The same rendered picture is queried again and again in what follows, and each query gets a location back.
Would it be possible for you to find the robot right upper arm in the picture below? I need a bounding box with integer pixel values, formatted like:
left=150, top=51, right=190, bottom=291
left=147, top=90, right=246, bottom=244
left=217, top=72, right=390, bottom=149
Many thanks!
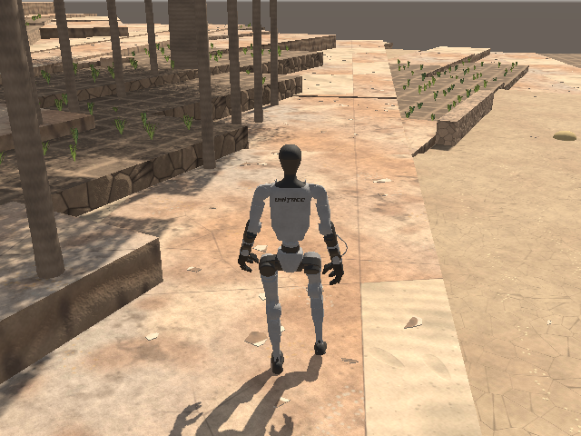
left=309, top=183, right=333, bottom=235

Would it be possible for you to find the robot left forearm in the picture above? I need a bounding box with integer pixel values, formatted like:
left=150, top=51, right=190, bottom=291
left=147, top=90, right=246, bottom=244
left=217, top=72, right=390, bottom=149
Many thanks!
left=240, top=219, right=257, bottom=256

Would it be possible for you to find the robot right foot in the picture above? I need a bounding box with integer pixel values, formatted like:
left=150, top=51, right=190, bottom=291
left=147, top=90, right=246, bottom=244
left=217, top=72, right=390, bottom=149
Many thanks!
left=314, top=340, right=327, bottom=355

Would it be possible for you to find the robot right forearm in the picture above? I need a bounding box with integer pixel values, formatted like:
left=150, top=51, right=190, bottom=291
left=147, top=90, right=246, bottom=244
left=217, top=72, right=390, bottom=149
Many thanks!
left=323, top=221, right=342, bottom=264

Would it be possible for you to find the robot right hand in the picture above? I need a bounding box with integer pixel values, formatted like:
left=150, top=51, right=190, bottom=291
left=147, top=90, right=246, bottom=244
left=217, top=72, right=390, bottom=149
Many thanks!
left=322, top=261, right=344, bottom=285

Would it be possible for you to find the robot left upper arm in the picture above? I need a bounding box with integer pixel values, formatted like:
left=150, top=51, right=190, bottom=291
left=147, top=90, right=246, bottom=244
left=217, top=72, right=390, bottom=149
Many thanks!
left=247, top=183, right=271, bottom=233

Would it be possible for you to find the humanoid robot head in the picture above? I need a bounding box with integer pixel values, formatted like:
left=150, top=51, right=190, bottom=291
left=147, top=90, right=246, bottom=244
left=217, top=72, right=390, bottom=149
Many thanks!
left=275, top=144, right=306, bottom=188

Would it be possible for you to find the robot left hand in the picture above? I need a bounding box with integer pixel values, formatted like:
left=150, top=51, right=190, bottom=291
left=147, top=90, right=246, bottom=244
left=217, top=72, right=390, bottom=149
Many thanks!
left=238, top=253, right=259, bottom=273

